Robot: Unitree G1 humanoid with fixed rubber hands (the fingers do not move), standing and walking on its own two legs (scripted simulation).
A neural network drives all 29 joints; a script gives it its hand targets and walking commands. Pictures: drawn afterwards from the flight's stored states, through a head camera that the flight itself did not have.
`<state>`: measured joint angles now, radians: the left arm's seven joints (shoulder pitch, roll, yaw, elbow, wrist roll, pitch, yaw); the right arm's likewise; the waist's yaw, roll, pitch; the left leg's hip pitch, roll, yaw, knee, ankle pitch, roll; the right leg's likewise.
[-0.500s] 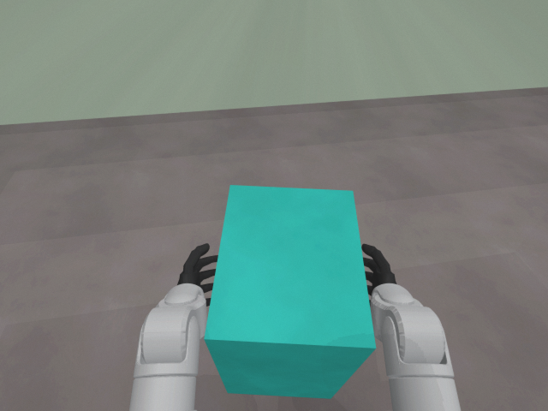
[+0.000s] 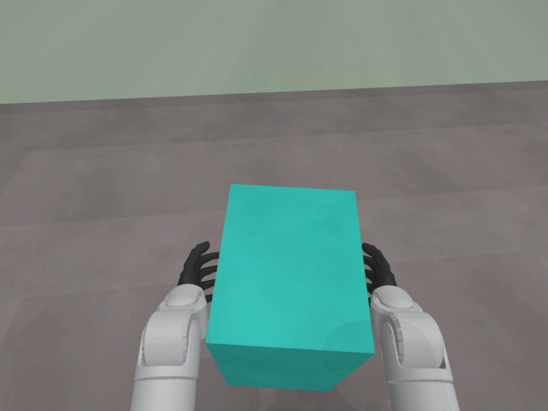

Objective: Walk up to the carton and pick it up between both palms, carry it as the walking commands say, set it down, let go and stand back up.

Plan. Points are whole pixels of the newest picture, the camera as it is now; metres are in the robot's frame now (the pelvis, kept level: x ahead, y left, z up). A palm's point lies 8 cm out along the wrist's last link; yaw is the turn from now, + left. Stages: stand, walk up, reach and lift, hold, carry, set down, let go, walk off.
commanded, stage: carry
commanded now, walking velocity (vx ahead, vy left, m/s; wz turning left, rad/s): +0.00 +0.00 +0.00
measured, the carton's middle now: (284, 298) +0.32 +0.01 -0.01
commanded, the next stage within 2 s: hold in 1.48 s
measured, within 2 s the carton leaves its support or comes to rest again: neither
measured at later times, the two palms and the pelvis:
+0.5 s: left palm (190, 314) +0.25 +0.14 +0.07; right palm (401, 325) +0.24 -0.13 +0.07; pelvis -0.03 +0.00 +0.01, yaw -1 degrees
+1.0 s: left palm (192, 338) +0.22 +0.13 +0.05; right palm (405, 354) +0.21 -0.14 +0.05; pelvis -0.07 +0.00 +0.01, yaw -1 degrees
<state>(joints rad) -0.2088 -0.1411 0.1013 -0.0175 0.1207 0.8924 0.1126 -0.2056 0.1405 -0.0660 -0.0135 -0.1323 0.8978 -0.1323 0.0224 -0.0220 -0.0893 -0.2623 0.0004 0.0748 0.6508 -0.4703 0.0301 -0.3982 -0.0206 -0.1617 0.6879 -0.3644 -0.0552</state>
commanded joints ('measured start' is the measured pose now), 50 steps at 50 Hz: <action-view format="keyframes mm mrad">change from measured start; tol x32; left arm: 1 -501 -874 -605 -201 -316 -34 -217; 50 -584 -853 -499 -130 -258 -128 -182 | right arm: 1 -467 855 544 -199 271 -35 223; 50 -588 811 460 -143 248 -114 206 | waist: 1 -25 105 -399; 50 -15 45 -326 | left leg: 1 295 162 -109 -18 1093 46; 34 -41 123 -109 -191 193 15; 50 22 144 -111 -221 356 24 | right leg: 1 83 -110 104 24 587 10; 50 243 -144 182 -209 344 18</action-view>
